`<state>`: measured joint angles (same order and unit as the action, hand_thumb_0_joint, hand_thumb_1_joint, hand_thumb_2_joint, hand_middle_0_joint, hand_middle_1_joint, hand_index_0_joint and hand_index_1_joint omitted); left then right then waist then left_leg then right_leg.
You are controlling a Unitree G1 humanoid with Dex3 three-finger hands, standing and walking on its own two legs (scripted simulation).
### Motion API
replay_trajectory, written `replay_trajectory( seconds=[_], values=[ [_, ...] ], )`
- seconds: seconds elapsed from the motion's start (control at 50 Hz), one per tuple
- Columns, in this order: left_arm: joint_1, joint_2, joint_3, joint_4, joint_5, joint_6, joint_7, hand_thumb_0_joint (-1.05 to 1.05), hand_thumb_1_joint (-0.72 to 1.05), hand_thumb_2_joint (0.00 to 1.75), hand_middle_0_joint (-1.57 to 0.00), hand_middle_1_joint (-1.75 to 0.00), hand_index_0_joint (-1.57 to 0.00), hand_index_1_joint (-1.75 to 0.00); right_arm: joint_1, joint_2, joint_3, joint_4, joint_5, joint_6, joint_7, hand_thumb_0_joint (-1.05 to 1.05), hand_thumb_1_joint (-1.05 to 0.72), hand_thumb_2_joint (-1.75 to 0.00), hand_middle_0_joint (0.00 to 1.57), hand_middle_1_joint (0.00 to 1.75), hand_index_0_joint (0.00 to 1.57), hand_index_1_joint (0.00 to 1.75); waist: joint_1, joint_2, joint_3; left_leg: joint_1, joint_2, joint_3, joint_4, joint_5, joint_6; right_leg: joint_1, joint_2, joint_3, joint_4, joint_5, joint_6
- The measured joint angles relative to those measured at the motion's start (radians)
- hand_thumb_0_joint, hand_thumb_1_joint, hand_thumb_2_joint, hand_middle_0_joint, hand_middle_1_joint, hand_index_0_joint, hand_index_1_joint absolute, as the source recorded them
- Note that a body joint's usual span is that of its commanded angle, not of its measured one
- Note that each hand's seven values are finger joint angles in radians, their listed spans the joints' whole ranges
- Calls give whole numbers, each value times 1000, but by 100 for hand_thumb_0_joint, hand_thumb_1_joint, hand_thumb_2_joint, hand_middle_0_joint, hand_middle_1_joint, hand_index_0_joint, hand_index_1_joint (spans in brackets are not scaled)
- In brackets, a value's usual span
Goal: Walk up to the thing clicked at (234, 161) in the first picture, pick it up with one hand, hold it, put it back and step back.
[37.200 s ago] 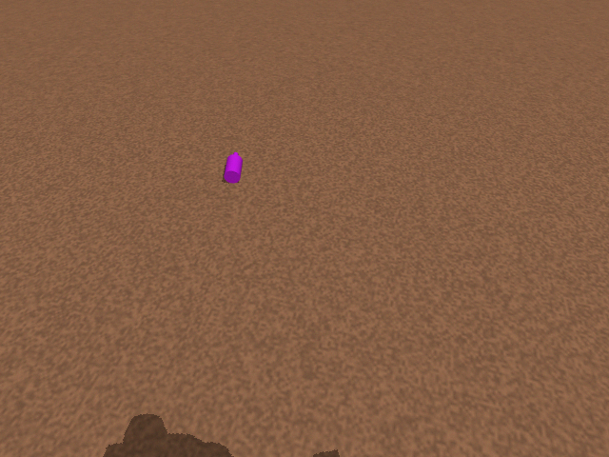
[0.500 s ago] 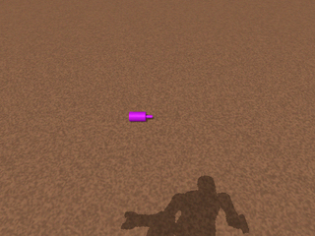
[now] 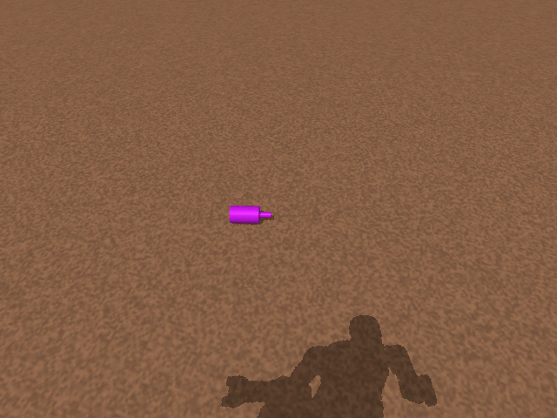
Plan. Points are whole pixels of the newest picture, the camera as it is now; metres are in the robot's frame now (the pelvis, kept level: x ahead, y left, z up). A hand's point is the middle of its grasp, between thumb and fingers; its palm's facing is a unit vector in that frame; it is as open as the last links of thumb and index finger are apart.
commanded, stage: step back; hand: left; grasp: from above
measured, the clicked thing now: (250, 214) +1.05 +0.16 -0.72
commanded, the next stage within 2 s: stand in 0.32 s
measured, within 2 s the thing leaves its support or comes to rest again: neither
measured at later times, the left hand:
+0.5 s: hand out of the picture +0.11 +0.25 -0.14, palm faces +0.00 -0.94 -0.33, open 7.4 cm
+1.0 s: hand out of the picture +0.06 +0.25 -0.14, palm faces -0.04 -0.94 -0.34, open 7.4 cm
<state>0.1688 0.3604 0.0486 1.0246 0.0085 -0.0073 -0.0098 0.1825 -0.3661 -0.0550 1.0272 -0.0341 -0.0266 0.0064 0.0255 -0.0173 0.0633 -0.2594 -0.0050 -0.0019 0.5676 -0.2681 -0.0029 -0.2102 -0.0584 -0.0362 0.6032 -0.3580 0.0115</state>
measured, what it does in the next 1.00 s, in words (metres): stands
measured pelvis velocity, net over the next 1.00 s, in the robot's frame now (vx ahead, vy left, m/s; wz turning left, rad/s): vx -0.01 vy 0.00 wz -0.01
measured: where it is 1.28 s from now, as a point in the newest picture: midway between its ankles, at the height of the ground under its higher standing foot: outside the picture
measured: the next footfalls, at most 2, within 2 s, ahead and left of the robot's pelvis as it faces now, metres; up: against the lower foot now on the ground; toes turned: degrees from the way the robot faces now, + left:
none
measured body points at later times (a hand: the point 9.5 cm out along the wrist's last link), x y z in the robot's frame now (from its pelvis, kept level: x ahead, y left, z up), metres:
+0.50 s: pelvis +0.01 +0.00 +0.02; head +0.02 +0.01 +0.47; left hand +0.11 +0.30 -0.11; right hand +0.13 -0.29 -0.11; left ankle +0.02 +0.13 -0.73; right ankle -0.02 -0.13 -0.73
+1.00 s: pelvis -0.01 +0.00 +0.02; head +0.00 +0.00 +0.47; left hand +0.06 +0.30 -0.12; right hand +0.05 -0.30 -0.12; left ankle +0.02 +0.13 -0.73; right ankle -0.02 -0.13 -0.73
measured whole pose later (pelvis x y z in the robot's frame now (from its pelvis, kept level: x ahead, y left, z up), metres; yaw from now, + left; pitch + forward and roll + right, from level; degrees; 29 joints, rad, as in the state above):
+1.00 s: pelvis -0.01 +0.00 +0.02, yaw -1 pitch -2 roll +0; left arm 0.13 0.35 0.00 1.15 0.01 -0.02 -0.01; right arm 0.12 -0.34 -0.01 1.16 -0.02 -0.01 0.01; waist -0.01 0.00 0.05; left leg -0.15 0.02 0.00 0.31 -0.13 -0.02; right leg -0.09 -0.03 -0.04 0.31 -0.19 0.02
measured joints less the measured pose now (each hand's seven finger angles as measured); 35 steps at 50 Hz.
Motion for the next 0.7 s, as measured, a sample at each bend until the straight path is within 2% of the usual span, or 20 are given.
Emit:
replay_trajectory(
  seconds=[0.1, 0.34, 0.52, 0.7],
  values=[
    [-36, 9, -2, 28, -3, -11, 6, 1, 90, 90, -20, -30, -20, -30, -44, 31, 22, 16, 11, 4, -1, 0, -90, -90, 20, 30, 20, 30, -7, 4, 1, 15, 22, -12, -12, -13, -6, 46, 24, -13, -78, 29, 6],
    [-112, 5, -9, 50, -3, -9, 15, 0, 90, 90, -20, -30, -20, -30, -141, 45, 29, 34, 18, 13, -6, 0, -90, -90, 20, 30, 20, 30, -10, 10, 1, 52, 16, -10, -52, 1, -2, 86, 19, -13, -125, 47, 13],
    [-108, -13, -35, 92, -6, -11, 6, 0, 90, 90, -20, -30, -20, -30, -153, 40, 43, 69, 22, 5, 1, 0, -90, -90, 20, 30, 20, 30, -17, 9, 8, 116, 14, 2, -191, 83, -4, 140, 18, -4, -252, 127, 17],
    [-80, -18, -43, 122, 0, -12, 1, 0, 90, 90, -20, -30, -20, -30, -120, 32, 44, 112, 20, 12, 7, 0, -90, -90, 20, 30, 20, 30, -24, 9, 1, 128, 17, 4, -250, 128, -7, 144, 22, -2, -297, 165, 14]
  ],
)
